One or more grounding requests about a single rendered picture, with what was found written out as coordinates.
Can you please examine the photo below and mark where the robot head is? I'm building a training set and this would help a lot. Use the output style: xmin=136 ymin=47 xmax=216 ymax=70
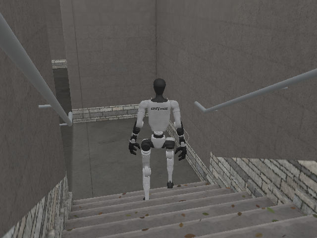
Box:
xmin=151 ymin=78 xmax=168 ymax=103

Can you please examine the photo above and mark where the robot left shin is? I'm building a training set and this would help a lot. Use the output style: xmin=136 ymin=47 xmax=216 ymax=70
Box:
xmin=142 ymin=168 xmax=150 ymax=200

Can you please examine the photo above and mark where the left robot upper arm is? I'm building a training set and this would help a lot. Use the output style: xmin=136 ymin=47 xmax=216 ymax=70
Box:
xmin=136 ymin=100 xmax=149 ymax=128

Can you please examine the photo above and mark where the robot right forearm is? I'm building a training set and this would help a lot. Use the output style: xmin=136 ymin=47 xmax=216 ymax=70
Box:
xmin=176 ymin=121 xmax=186 ymax=147

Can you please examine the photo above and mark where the right robot hand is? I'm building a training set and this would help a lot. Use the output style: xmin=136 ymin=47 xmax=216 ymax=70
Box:
xmin=175 ymin=146 xmax=187 ymax=161

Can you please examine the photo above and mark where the robot left forearm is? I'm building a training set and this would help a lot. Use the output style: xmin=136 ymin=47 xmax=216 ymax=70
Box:
xmin=130 ymin=120 xmax=140 ymax=143

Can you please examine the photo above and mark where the right robot upper arm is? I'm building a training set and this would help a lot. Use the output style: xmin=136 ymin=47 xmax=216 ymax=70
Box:
xmin=170 ymin=100 xmax=181 ymax=128

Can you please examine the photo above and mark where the left robot hand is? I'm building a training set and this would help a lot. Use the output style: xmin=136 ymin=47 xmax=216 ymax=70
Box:
xmin=129 ymin=142 xmax=140 ymax=155

